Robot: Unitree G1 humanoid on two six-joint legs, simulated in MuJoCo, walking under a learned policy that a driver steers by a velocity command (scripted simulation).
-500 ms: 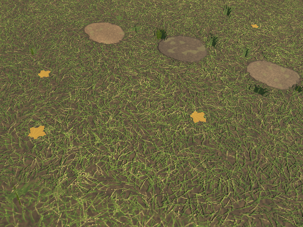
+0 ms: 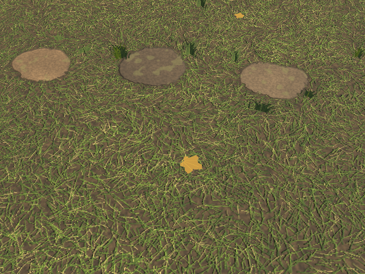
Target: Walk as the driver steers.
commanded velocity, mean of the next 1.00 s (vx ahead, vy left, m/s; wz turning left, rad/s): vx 0.50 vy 0.00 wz -0.15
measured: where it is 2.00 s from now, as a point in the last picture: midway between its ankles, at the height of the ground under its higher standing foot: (198, 157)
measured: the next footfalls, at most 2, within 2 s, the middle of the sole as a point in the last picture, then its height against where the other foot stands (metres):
left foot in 0.28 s outside the picture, level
right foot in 0.80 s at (237, 244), level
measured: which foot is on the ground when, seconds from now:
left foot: up 0.00-0.26, down 0.28-0.80, up 0.82-1.00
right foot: down 0.00-0.28, up 0.30-0.78, down 0.80-1.00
